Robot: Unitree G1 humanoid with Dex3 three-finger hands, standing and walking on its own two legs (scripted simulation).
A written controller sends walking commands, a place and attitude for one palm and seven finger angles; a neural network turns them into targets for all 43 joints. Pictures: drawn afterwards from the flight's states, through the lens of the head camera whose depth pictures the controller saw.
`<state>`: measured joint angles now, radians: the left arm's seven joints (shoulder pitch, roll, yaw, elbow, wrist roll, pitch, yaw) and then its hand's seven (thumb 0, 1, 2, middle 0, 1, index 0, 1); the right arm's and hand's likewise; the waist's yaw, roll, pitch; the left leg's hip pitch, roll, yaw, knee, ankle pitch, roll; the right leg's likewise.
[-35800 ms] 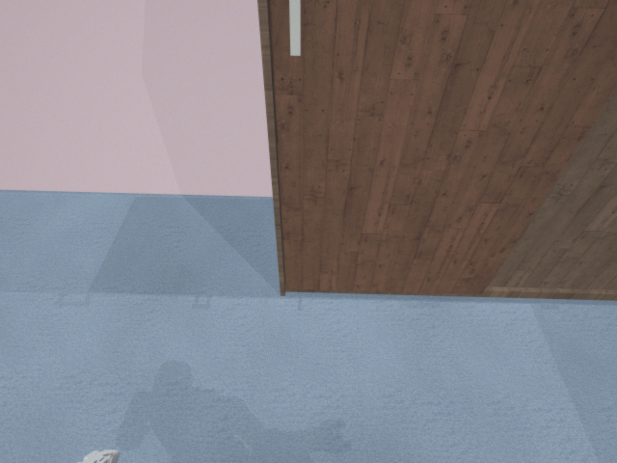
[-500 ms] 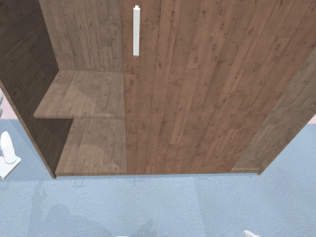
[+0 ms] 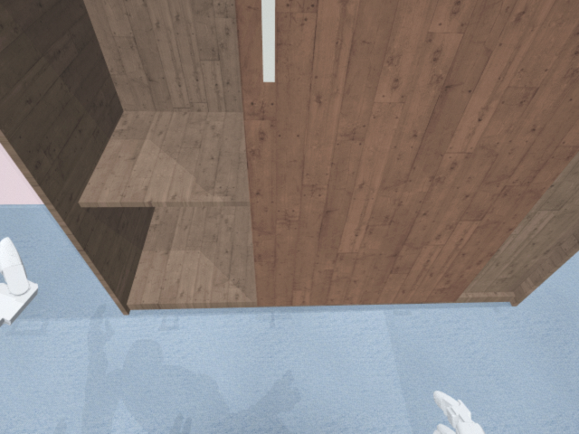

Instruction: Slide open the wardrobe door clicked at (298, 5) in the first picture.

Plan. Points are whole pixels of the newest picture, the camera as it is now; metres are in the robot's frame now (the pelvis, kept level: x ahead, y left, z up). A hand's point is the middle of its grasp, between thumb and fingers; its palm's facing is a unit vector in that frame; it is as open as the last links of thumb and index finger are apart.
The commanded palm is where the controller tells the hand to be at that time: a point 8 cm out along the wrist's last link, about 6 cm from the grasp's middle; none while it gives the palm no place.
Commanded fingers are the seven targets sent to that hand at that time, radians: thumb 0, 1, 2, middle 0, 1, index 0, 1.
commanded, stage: stop stepping back and stand still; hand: left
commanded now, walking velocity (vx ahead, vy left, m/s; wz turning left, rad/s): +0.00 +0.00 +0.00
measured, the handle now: (268, 28) +0.62 +0.09 +0.26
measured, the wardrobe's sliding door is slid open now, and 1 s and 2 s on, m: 0.47 0.47 0.47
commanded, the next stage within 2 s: let the arm hang, fingers relaxed in 0.44 s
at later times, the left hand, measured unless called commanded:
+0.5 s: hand (85, 257) +0.25 +0.24 +0.17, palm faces +0.38 -0.79 -0.49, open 7.4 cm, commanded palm +0.18 +0.28 +0.20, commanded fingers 0.00 0.90 0.90 -0.20 -0.30 -0.20 -0.30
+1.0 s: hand out of the picture -0.03 +0.18 -0.16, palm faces +0.04 -0.98 -0.20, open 7.1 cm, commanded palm none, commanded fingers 0.00 0.90 0.90 -0.20 -0.30 -0.20 -0.30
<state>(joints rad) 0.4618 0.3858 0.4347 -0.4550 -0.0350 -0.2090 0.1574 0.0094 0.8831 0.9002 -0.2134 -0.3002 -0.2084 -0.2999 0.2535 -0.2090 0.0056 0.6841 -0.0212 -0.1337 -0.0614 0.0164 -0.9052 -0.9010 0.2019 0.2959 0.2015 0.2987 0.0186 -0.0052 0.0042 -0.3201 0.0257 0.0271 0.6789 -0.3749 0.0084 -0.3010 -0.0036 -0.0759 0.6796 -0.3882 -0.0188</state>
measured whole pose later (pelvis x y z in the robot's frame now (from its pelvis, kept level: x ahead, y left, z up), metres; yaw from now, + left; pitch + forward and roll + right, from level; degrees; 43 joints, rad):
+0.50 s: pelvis +0.04 -0.02 +0.02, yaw +0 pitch +4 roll +0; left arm 0.54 0.41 0.40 -0.44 -0.05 -0.19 0.15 0.01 0.88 0.90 -0.22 -0.30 -0.21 -0.30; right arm 0.19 -0.23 -0.01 0.59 0.00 -0.09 -0.07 0.01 -0.91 -0.90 0.20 0.30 0.20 0.30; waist -0.01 0.00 -0.02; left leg -0.24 0.04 0.04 0.52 -0.31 -0.01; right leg -0.21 0.03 -0.03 0.48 -0.33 -0.03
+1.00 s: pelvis -0.01 -0.01 +0.02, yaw +2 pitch +1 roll -1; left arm 0.28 0.21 0.01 1.07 0.01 0.03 0.01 -0.01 0.97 0.90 -0.21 -0.30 -0.20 -0.30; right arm 0.26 -0.17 0.01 1.06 -0.03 0.04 -0.02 0.01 -0.91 -0.90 0.20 0.29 0.20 0.30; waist 0.00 -0.01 0.07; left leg -0.26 0.02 0.00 0.48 -0.23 0.00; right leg -0.20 0.01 -0.07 0.44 -0.24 -0.03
